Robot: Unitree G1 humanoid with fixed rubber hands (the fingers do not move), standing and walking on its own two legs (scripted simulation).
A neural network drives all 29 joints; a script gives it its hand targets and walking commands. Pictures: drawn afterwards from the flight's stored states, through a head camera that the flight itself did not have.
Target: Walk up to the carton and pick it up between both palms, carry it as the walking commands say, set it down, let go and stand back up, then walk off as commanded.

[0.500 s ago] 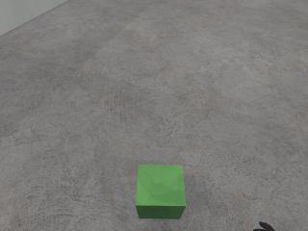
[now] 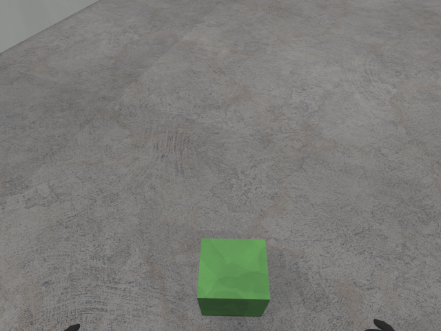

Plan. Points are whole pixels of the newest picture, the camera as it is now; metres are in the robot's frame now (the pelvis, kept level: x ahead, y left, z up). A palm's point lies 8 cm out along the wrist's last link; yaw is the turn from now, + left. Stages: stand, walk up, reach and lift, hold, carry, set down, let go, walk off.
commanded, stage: walk up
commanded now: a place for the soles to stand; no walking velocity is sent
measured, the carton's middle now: (232, 279) +0.40 -0.02 -0.63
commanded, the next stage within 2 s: reach and lift in 0.18 s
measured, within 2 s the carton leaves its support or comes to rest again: neither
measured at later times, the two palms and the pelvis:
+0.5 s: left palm (100, 323) +0.16 +0.25 -0.12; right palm out of the picture +0.13 -0.30 -0.11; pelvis -0.05 -0.01 -0.02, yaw -5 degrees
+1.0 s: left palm (136, 274) +0.27 +0.22 -0.18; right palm (340, 279) +0.26 -0.26 -0.18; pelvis -0.12 -0.02 -0.09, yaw -5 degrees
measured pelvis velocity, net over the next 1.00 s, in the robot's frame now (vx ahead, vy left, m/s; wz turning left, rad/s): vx -0.12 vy -0.02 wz -0.08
